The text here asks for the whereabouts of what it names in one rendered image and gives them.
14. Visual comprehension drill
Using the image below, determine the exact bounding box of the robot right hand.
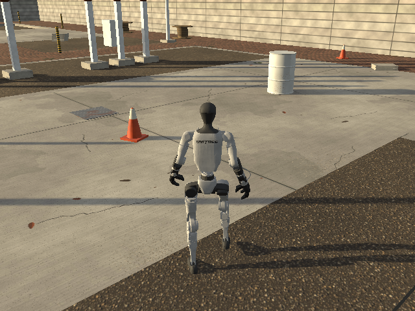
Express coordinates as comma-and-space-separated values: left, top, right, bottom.
235, 183, 250, 199

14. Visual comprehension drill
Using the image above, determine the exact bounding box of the robot right forearm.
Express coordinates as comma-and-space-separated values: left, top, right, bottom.
233, 158, 248, 186

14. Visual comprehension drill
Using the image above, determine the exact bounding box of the robot left foot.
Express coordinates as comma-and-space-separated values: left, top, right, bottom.
187, 257, 198, 274

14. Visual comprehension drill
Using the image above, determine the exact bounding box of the robot left forearm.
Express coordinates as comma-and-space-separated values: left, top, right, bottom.
171, 155, 182, 177

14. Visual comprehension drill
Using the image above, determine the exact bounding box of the right robot upper arm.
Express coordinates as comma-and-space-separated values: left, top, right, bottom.
221, 131, 239, 168

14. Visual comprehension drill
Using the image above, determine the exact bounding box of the robot right shin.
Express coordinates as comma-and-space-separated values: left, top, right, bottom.
220, 201, 230, 241

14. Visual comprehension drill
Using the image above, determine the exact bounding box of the robot left hand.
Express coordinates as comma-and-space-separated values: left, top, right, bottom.
169, 174, 184, 186

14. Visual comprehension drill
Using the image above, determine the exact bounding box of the left robot upper arm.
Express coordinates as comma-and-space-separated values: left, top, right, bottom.
175, 130, 194, 165

